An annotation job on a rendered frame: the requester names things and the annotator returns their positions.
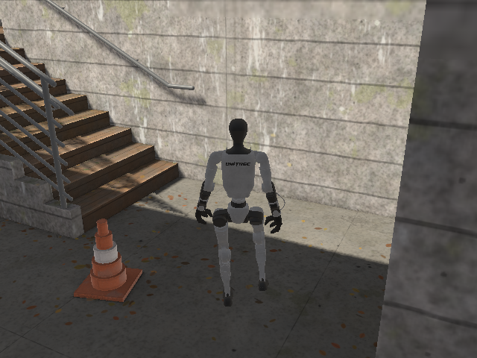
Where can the robot left upper arm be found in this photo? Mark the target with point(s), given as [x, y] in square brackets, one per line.
[211, 169]

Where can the robot right upper arm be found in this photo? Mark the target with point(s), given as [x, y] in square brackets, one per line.
[265, 171]

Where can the right robot thigh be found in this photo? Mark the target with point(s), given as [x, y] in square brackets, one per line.
[256, 218]

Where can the robot head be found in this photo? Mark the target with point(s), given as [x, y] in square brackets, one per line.
[238, 131]

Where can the robot left hand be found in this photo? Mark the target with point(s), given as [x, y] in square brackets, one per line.
[199, 213]

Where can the robot right hand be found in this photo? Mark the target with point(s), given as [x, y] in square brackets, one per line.
[277, 222]

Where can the robot right forearm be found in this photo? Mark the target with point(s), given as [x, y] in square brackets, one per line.
[273, 202]

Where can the robot left forearm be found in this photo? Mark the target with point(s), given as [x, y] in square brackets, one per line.
[203, 199]

